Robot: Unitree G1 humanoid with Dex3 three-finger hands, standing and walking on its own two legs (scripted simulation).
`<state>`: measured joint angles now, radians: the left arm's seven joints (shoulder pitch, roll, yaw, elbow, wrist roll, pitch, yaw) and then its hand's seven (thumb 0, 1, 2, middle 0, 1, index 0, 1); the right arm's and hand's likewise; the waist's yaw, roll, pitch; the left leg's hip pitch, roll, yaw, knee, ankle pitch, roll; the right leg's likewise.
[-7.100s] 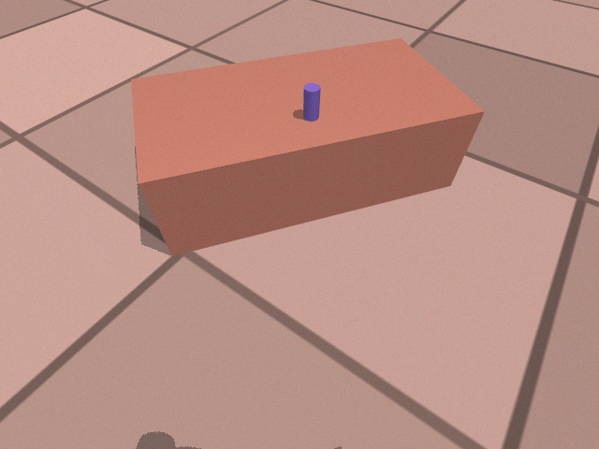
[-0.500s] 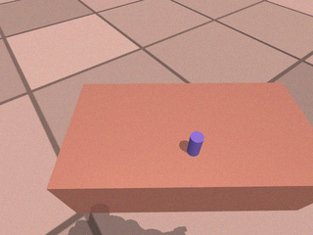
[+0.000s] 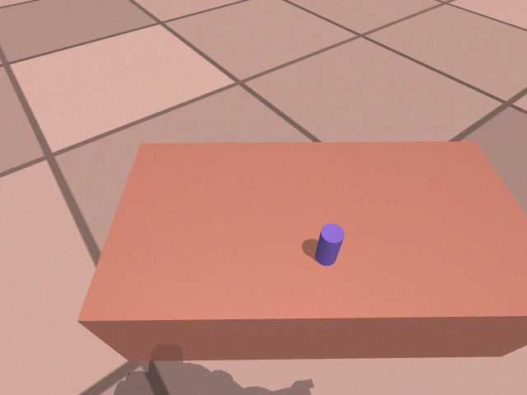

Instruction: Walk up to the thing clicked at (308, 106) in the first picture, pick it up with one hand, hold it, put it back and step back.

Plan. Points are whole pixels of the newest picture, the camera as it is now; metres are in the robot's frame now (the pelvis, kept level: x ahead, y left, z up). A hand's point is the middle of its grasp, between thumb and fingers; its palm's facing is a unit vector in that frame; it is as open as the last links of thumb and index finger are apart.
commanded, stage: go down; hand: right
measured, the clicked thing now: (328, 245) +0.53 -0.17 -0.30
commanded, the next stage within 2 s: none
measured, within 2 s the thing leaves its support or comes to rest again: neither
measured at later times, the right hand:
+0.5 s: hand (423, 394) +0.15 -0.25 -0.14, palm faces +0.04 +0.95 -0.32, open 14.2 cm
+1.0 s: hand (427, 384) +0.16 -0.26 -0.14, palm faces +0.06 +0.95 -0.32, open 17.6 cm
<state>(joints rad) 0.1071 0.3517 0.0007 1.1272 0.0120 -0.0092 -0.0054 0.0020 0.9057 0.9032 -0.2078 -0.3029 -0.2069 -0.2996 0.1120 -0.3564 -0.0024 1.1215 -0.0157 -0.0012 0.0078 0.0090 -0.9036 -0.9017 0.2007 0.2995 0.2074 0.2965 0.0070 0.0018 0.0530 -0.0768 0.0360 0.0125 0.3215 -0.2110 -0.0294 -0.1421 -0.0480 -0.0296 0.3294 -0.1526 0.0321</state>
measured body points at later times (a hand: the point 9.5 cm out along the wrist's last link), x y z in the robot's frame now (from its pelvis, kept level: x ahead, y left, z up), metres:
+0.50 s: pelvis -0.01 +0.00 -0.02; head +0.03 +0.01 +0.43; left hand +0.16 +0.29 -0.11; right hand +0.14 -0.30 -0.12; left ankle -0.02 +0.14 -0.75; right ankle +0.02 -0.14 -0.75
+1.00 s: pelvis +0.01 +0.00 -0.05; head +0.05 +0.00 +0.40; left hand +0.17 +0.28 -0.11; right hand +0.16 -0.31 -0.12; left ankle -0.02 +0.14 -0.75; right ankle +0.02 -0.14 -0.75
